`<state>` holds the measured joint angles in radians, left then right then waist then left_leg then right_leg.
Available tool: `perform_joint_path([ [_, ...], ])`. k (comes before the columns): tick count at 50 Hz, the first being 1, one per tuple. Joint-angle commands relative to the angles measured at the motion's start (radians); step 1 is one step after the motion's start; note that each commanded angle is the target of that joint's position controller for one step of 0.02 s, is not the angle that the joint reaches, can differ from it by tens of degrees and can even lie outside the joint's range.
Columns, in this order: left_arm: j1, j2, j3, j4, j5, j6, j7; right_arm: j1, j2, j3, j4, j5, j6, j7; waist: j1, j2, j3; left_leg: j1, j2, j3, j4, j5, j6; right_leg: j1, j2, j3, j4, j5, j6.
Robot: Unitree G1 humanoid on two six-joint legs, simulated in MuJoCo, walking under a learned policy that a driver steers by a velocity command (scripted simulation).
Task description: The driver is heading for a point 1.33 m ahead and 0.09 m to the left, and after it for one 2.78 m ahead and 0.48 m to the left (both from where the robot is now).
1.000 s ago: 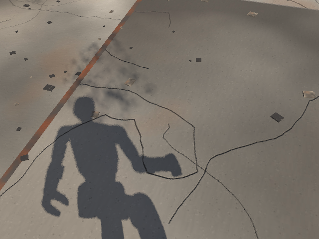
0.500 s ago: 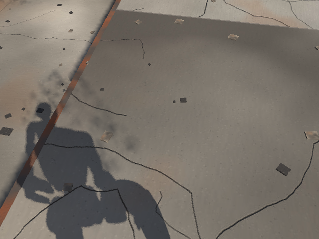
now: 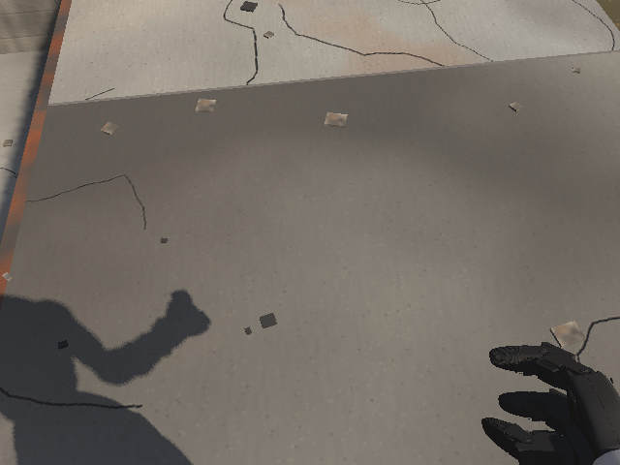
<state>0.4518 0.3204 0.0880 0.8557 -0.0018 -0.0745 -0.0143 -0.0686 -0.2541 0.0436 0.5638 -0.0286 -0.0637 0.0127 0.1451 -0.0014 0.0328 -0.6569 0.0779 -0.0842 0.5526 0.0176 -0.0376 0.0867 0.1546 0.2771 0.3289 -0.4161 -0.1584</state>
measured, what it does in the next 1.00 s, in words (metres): walks ahead: left foot, then right foot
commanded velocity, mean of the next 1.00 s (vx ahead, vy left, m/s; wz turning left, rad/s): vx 1.00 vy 0.00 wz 0.11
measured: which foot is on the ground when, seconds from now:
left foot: up 0.00-0.02, down 0.04-0.48, up 0.50-0.90, down 0.92-1.00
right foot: down 0.00-0.06, up 0.08-0.46, down 0.48-0.92, up 0.94-1.00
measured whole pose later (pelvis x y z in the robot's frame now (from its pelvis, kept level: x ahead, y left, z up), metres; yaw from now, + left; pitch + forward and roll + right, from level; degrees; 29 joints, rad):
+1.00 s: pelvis +0.90 -0.05 -0.03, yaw +10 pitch -1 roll +0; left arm 0.29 0.24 0.01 0.82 0.04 -0.08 0.01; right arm 0.21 -0.33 -0.06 0.77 -0.02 0.00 0.03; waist -0.02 0.01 0.05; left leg -0.49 -0.16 0.12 0.75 -0.28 0.22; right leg -0.16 -0.01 -0.04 1.42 -0.37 0.02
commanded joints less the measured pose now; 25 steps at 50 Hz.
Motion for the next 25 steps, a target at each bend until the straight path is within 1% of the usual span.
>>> perform_joint_path([
  [1, -0.092, 0.235, 0.056, -0.07, 0.011, -0.014, 0.004, 0.256, -0.199, -0.083, 0.011, 0.013, -0.02, -0.029, -0.222, -0.059, -0.189, 0.596, -0.103, 0.065, -0.029, -0.115, 0.026, -0.214, -0.139, 0.112, 0.305, 0.939, 0.0],
  [2, -0.162, 0.214, 0.05, -0.091, 0.018, -0.024, 0.001, 0.494, -0.254, -0.112, 0.069, 0.006, -0.023, -0.048, -0.352, -0.045, -0.289, 0.846, -0.034, 0.029, 0.02, -0.219, 0.041, -0.346, -0.104, 0.08, 0.566, 0.842, 0.018],
  [3, -0.189, 0.033, 0.002, -0.132, 0.03, -0.034, 0.006, 0.692, -0.307, -0.131, 0.113, -0.026, -0.027, -0.065, -0.38, 0.179, -0.385, 1.054, 0.217, -0.229, -0.001, -0.569, 0.037, -0.548, -0.038, 0.001, 0.92, 0.076, 0.007],
  [4, -0.015, -0.027, -0.03, -0.202, -0.041, -0.028, 0.003, 0.53, -0.385, -0.149, 0.084, -0.054, -0.024, -0.052, -0.194, 0.515, -0.48, 1.114, 0.437, -0.884, -0.295, -0.794, 0.144, -0.809, 0.003, -0.1, 1.124, -0.099, 0.036],
  [5, -0.09, 0.067, -0.027, -0.151, 0.001, -0.003, 0.015, 0.383, -0.25, -0.138, 0.043, -0.043, -0.015, -0.042, -0.204, 0.252, -0.311, 0.954, 0.369, -0.805, -0.33, -0.989, 0.169, -0.884, -0.1, -0.136, 1.157, 0.043, 0.026],
  [6, -0.168, 0.097, -0.017, -0.158, 0.022, 0.008, 0.003, 0.332, -0.17, -0.118, 0.044, -0.031, -0.011, -0.038, -0.207, 0.13, -0.195, 0.821, 0.315, -0.581, -0.304, -0.829, 0.16, -0.876, -0.141, -0.173, 1.101, 0.128, 0.035],
  [7, -0.209, 0.091, -0.018, -0.164, 0.03, 0.018, -0.012, 0.344, -0.137, -0.112, 0.072, -0.037, -0.011, -0.03, -0.201, 0.031, -0.136, 0.727, 0.274, -0.429, -0.296, -0.615, 0.149, -0.852, -0.174, -0.185, 1.07, 0.153, 0.044],
  [8, -0.259, 0.07, -0.021, -0.188, 0.043, 0.028, -0.031, 0.393, -0.125, -0.107, 0.116, -0.033, -0.016, -0.032, -0.198, 0.027, -0.094, 0.668, 0.238, -0.302, -0.299, -0.484, 0.136, -0.846, -0.204, -0.181, 1.046, 0.153, 0.046],
  [9, -0.275, 0.034, -0.034, -0.21, 0.048, 0.037, -0.046, 0.435, -0.1, -0.1, 0.16, -0.025, -0.025, -0.026, -0.184, 0.069, -0.058, 0.616, 0.211, -0.219, -0.312, -0.39, 0.124, -0.842, -0.223, -0.18, 1.028, 0.157, 0.05],
  [10, -0.297, 0.005, -0.046, -0.229, 0.048, 0.045, -0.053, 0.468, -0.075, -0.094, 0.193, -0.014, -0.037, -0.016, -0.175, 0.084, -0.042, 0.603, 0.196, -0.167, -0.322, -0.304, 0.12, -0.859, -0.231, -0.176, 1.023, 0.157, 0.048],
  [11, -0.309, -0.014, -0.056, -0.247, 0.048, 0.05, -0.057, 0.484, -0.068, -0.092, 0.211, -0.005, -0.048, -0.007, -0.162, 0.081, -0.029, 0.588, 0.196, -0.124, -0.337, -0.23, 0.121, -0.882, -0.233, -0.17, 1.009, 0.163, 0.048],
  [12, -0.332, -0.016, -0.063, -0.265, 0.049, 0.051, -0.059, 0.486, -0.077, -0.093, 0.22, -0.002, -0.058, -0.001, -0.153, 0.081, -0.012, 0.569, 0.197, -0.083, -0.356, -0.14, 0.129, -0.898, -0.229, -0.168, 0.983, 0.186, 0.051],
  [13, -0.362, -0.01, -0.068, -0.283, 0.048, 0.051, -0.061, 0.477, -0.091, -0.094, 0.224, -0.003, -0.065, 0.003, -0.141, 0.078, 0.006, 0.545, 0.192, -0.035, -0.385, -0.083, 0.137, -0.904, -0.219, -0.168, 0.936, 0.221, 0.055],
  [15, -0.44, 0.008, -0.076, -0.313, 0.046, 0.045, -0.062, 0.473, -0.109, -0.093, 0.236, -0.007, -0.072, 0.005, -0.133, 0.069, 0.058, 0.497, 0.151, 0.072, -0.447, -0.018, 0.141, -0.881, -0.196, -0.182, 0.762, 0.307, 0.061],
  [16, -0.49, 0.014, -0.082, -0.329, 0.044, 0.038, -0.069, 0.491, -0.115, -0.092, 0.248, -0.002, -0.071, 0.004, -0.139, 0.048, 0.085, 0.475, 0.13, 0.116, -0.483, 0.015, 0.138, -0.832, -0.181, -0.227, 0.63, 0.355, 0.06],
  [17, -0.539, 0.009, -0.091, -0.34, 0.042, 0.031, -0.078, 0.52, -0.129, -0.093, 0.261, 0.003, -0.068, 0.002, -0.152, 0.034, 0.104, 0.456, 0.122, 0.139, -0.531, 0.062, 0.143, -0.761, -0.167, -0.29, 0.518, 0.385, 0.053],
  [18, -0.571, -0.001, -0.099, -0.345, 0.041, 0.025, -0.084, 0.548, -0.148, -0.095, 0.278, 0.009, -0.062, 0.002, -0.161, 0.036, 0.116, 0.448, 0.126, 0.144, -0.567, 0.144, 0.153, -0.678, -0.16, -0.347, 0.442, 0.399, 0.043],
  [19, -0.586, -0.006, -0.104, -0.342, 0.042, 0.02, -0.084, 0.573, -0.171, -0.098, 0.296, 0.013, -0.057, 0.003, -0.16, 0.039, 0.112, 0.477, 0.13, 0.142, -0.566, 0.259, 0.165, -0.609, -0.158, -0.38, 0.394, 0.409, 0.032],
  [20, -0.581, 0.0, -0.103, -0.334, 0.041, 0.017, -0.075, 0.586, -0.196, -0.1, 0.309, 0.015, -0.054, 0.003, -0.154, 0.055, 0.089, 0.536, 0.13, 0.149, -0.505, 0.499, 0.168, -0.553, -0.133, -0.397, 0.363, 0.387, 0.025],
  [21, -0.543, 0.018, -0.096, -0.321, 0.049, 0.013, -0.058, 0.593, -0.231, -0.104, 0.322, 0.017, -0.053, -0.002, -0.122, 0.079, 0.047, 0.602, 0.144, 0.154, -0.404, 0.775, 0.172, -0.487, -0.1, -0.398, 0.349, 0.327, 0.017],
  [22, -0.427, 0.051, -0.082, -0.289, 0.057, 0.009, -0.04, 0.587, -0.266, -0.111, 0.331, 0.014, -0.047, -0.011, -0.055, 0.117, -0.031, 0.636, 0.16, 0.15, -0.23, 0.915, 0.162, -0.359, -0.078, -0.369, 0.326, 0.249, 0.009],
  [23, -0.222, 0.089, -0.06, -0.223, 0.06, 0.004, -0.023, 0.563, -0.281, -0.113, 0.332, 0.02, -0.038, -0.019, 0.049, 0.13, -0.137, 0.587, 0.149, 0.146, 0.01, 0.876, 0.15, -0.13, -0.079, -0.333, 0.248, 0.256, 0.0],
  [24, -0.06, 0.159, -0.03, -0.168, 0.076, 0.004, -0.001, 0.546, -0.252, -0.106, 0.314, 0.024, -0.037, -0.016, 0.115, 0.124, -0.228, 0.375, 0.095, 0.144, 0.3, 0.58, 0.144, 0.147, -0.187, -0.233, 0.257, 0.189, 0.002],
  [25, -0.007, 0.249, -0.007, -0.154, 0.099, -0.004, 0.016, 0.621, -0.068, -0.075, 0.268, 0.024, -0.038, -0.004, 0.011, -0.153, -0.371, 0.084, -0.039, 0.12, 0.694, -0.462, 0.143, 0.396, -0.522, 0.163, 0.225, -0.024, -0.013],
])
